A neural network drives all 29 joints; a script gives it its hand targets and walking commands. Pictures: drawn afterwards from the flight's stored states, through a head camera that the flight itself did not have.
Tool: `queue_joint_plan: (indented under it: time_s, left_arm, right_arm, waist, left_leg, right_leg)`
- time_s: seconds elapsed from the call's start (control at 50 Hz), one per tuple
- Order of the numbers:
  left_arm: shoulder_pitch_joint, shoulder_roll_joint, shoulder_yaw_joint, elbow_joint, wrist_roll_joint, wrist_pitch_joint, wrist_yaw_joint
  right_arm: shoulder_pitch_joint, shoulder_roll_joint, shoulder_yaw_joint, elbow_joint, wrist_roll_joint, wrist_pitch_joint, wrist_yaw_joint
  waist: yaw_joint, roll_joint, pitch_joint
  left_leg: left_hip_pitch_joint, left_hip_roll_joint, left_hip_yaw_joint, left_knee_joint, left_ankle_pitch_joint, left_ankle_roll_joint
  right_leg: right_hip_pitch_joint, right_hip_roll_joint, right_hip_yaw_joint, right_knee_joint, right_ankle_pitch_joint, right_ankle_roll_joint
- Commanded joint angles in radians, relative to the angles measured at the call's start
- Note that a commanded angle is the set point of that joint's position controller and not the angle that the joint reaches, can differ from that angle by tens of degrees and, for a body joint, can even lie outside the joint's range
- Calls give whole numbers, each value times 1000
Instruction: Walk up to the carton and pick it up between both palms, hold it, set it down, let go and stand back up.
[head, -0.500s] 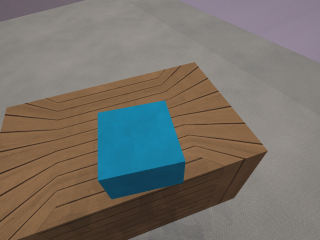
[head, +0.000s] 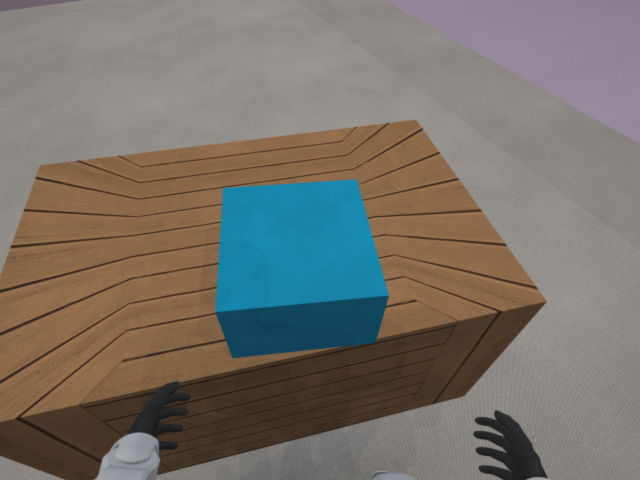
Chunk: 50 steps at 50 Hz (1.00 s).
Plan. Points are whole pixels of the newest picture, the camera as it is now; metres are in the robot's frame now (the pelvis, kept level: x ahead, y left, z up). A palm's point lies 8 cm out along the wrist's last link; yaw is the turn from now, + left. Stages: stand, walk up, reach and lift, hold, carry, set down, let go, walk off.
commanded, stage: reach and lift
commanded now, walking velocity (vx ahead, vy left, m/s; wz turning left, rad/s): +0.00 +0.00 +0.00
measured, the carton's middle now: (297, 263) +0.51 +0.05 -0.11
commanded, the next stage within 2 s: none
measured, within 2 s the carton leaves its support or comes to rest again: neither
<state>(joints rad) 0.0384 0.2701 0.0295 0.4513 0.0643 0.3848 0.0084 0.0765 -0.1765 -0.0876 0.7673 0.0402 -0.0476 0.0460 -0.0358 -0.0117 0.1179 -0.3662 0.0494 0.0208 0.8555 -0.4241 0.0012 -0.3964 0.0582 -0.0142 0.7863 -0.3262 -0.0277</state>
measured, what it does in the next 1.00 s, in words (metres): stands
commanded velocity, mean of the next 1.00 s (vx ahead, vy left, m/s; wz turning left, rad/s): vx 0.00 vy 0.00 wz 0.00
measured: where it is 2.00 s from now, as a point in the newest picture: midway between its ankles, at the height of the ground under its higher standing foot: outside the picture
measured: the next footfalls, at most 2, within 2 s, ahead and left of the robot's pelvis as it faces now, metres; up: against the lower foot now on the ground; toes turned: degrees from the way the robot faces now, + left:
none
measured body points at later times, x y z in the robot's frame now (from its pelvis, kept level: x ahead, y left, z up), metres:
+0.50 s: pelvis -0.01 +0.00 +0.02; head +0.00 -0.01 +0.47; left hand +0.22 +0.26 -0.04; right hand +0.17 -0.22 -0.06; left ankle +0.02 +0.12 -0.70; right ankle +0.05 -0.10 -0.70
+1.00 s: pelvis +0.04 +0.00 +0.03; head +0.05 +0.00 +0.48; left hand +0.25 +0.27 -0.02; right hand +0.27 -0.22 -0.04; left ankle +0.02 +0.12 -0.70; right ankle +0.05 -0.10 -0.70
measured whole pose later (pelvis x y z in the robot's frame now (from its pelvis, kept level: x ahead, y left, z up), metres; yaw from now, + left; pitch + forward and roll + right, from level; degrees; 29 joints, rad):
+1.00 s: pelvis +0.04 +0.00 +0.03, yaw +6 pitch -1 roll +0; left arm 0.01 0.27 0.02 0.80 -0.15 -0.35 -0.02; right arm 0.02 -0.21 0.04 0.93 0.24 -0.50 0.03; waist -0.01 -0.01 0.04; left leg -0.23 0.02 0.02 0.58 -0.32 -0.01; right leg -0.24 0.03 -0.01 0.58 -0.31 -0.03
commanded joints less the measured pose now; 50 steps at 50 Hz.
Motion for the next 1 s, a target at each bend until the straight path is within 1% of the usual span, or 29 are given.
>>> queue_joint_plan:
  time_s: [0.0, 0.02, 0.04, 0.08, 0.1, 0.12, 0.14, 0.16, 0.18, 0.2, 0.22, 0.24, 0.26, 0.28, 0.3, 0.32, 0.38, 0.4, 0.44, 0.46, 0.48, 0.5, 0.54, 0.58, 0.62, 0.7, 0.74, 0.84, 0.98]
  left_arm:
    - [-33, 116, 54, -89, -26, -24, 11]
    - [-23, 99, 46, -77, -43, -25, 7]
    - [-10, 85, 44, -59, -44, -31, 8]
    - [-27, 76, 44, -54, -56, -65, 14]
    - [-43, 65, 35, -23, -63, -78, 14]
    - [-54, 92, 52, 32, -1, -76, 6]
    - [-62, 88, 85, 14, 19, -94, 1]
    - [-57, 69, 98, 12, 36, -115, -2]
    - [-65, 60, 109, 22, 47, -141, -5]
    - [-95, 58, 109, 30, 42, -166, -6]
    - [-143, 78, 92, 38, 14, -187, -5]
    - [-218, 102, 67, 26, -29, -202, 5]
    - [-261, 154, 18, 39, -89, -207, 11]
    - [-277, 145, 16, 49, -97, -212, 9]
    - [-276, 167, 30, 41, -93, -216, 3]
    - [-267, 176, 38, 36, -99, -217, 3]
    - [-235, 167, 44, 80, -127, -226, 18]
    - [-238, 158, 42, 101, -135, -238, 23]
    - [-236, 121, 37, 139, -135, -278, 34]
    - [-226, 105, 39, 161, -129, -299, 33]
    - [-222, 103, 42, 176, -133, -318, 30]
    - [-227, 115, 41, 180, -150, -336, 28]
    - [-237, 129, 26, 182, -185, -371, 28]
    - [-234, 124, 19, 188, -188, -407, 32]
    - [-219, 109, 15, 192, -176, -442, 38]
    - [-180, 116, 24, 197, -176, -538, 22]
    - [-168, 117, 30, 201, -172, -596, 13]
    - [-151, 116, 23, 223, -189, -713, -10]
    - [-162, 123, 10, 261, -237, -808, -32]
  right_arm:
    - [-11, -184, -43, -117, 0, -38, -20]
    - [-6, -172, -35, -131, 1, -37, -18]
    - [-4, -172, -42, -129, -10, -37, -16]
    - [-13, -151, -32, -167, -22, -40, -5]
    - [-17, -127, -27, -171, -31, -37, 0]
    - [67, -169, -2, -165, -31, -6, -7]
    - [45, -169, 12, -199, -30, 8, -12]
    - [48, -188, 15, -215, -27, 13, -16]
    - [43, -201, 17, -228, -22, 13, -15]
    - [29, -201, 15, -248, -18, 5, -11]
    - [6, -161, 17, -274, -18, -12, -8]
    - [-14, -98, 23, -326, -12, -35, -12]
    - [22, -28, 33, -334, -12, -59, -18]
    - [108, -45, 41, -348, 4, -70, -27]
    - [166, -44, 65, -358, 14, -72, -36]
    - [170, -53, 61, -358, 12, -71, -40]
    - [64, -86, 12, -346, -9, -60, -32]
    - [22, -99, 0, -346, -14, -58, -29]
    - [-39, -127, -3, -333, -13, -61, -29]
    - [-54, -145, -1, -314, -11, -65, -28]
    - [-67, -148, 0, -295, -7, -72, -26]
    - [-81, -132, 5, -284, -1, -85, -25]
    - [-77, -97, 18, -256, 18, -114, -20]
    - [-68, -97, 26, -199, 34, -136, -12]
    - [-70, -107, 22, -137, 47, -158, -9]
    - [-75, -111, 39, -53, 86, -240, -21]
    - [-85, -118, 54, -11, 119, -294, -26]
    - [-119, -141, 81, 53, 175, -423, -25]
    - [-169, -164, 122, 82, 232, -525, -15]
  waist:
    - [-9, 49, -197]
    - [-11, 17, -186]
    - [-6, 7, -160]
    - [5, 7, -142]
    - [8, 5, -125]
    - [-26, 68, -10]
    - [7, 117, -18]
    - [13, 160, -18]
    - [20, 172, -43]
    - [15, 141, -71]
    - [0, 48, -75]
    - [-20, -76, -90]
    - [-40, -202, -64]
    - [-57, -229, -54]
    - [-47, -205, -40]
    - [-40, -170, -55]
    - [-18, -66, -95]
    - [-8, -29, -110]
    - [18, 84, -160]
    - [31, 115, -187]
    - [40, 102, -208]
    - [45, 63, -219]
    - [35, -15, -196]
    - [28, -9, -183]
    - [21, 17, -187]
    - [12, 10, -232]
    - [11, 21, -253]
    - [11, 36, -268]
    - [27, 29, -274]
  left_leg:
    - [92, 5, 27, -288, 137, -9]
    - [116, 3, 25, -302, 139, -4]
    - [108, -2, 26, -334, 138, -2]
    - [83, -6, 27, -357, 80, 6]
    - [53, -7, 24, -372, 18, 11]
    - [-119, 24, 39, -461, -112, 53]
    - [-335, 66, 42, -508, -201, 112]
    - [-549, 109, 39, -564, -273, 163]
    - [-680, 133, 47, -585, -296, 189]
    - [-708, 125, 62, -558, -273, 187]
    - [-602, 80, 82, -477, -187, 152]
    - [-394, 28, 55, -377, -130, 98]
    - [-70, -44, 30, -253, -17, 22]
    - [94, -75, 4, -210, 31, 12]
    - [151, -86, -2, -199, 55, 10]
    - [171, -86, 1, -229, 51, 10]
    - [102, -64, 22, -338, -49, 18]
    - [57, -44, 21, -363, -93, 32]
    - [-81, 35, 3, -417, -207, 89]
    - [-146, 56, 2, -442, -221, 99]
    - [-160, 50, 8, -447, -188, 89]
    - [-103, 29, 10, -427, -134, 68]
    - [63, -17, 12, -391, -24, 29]
    - [151, -27, 7, -386, 54, 17]
    - [182, -22, -2, -398, 105, 6]
    - [264, -40, -2, -357, 332, -19]
    - [279, -50, -5, -342, 400, -29]
    - [272, -60, -9, -330, 450, -38]
    - [223, -64, -9, -309, 438, -38]
  right_leg:
    - [130, -35, -24, -196, 149, -18]
    - [121, -33, -22, -216, 134, -18]
    - [129, -33, -23, -236, 123, -19]
    - [130, -38, -16, -251, 59, -20]
    - [144, -39, -10, -258, 11, -12]
    - [290, -5, 24, -223, -40, 6]
    - [515, 22, 15, -149, -34, 33]
    - [721, 53, 17, -68, 17, 60]
    - [850, 69, 13, -8, 64, 76]
    - [846, 62, 32, 3, 52, 77]
    - [666, 24, 83, -59, -39, 58]
    - [390, -38, 164, -197, -210, 41]
    - [20, -120, 255, -374, -359, 7]
    - [-147, -156, 306, -469, -445, -14]
    - [-193, -175, 316, -503, -458, -30]
    - [-176, -169, 295, -501, -429, -28]
    - [-46, -108, 158, -391, -312, -16]
    - [5, -81, 110, -341, -266, -9]
    - [165, -10, -1, -207, -108, 17]
    - [249, 6, -24, -149, -28, 26]
    - [276, 0, -23, -134, 6, 27]
    - [221, -22, -8, -163, -11, 20]
    - [54, -65, 39, -257, -78, 4]
    - [-3, -72, 53, -299, -51, -3]
    - [16, -61, 39, -304, 9, -9]
    - [71, -52, 36, -314, 234, -2]
    - [109, -50, 40, -317, 317, 2]
    - [154, -47, 43, -314, 388, 11]
    - [156, -46, 39, -293, 361, 17]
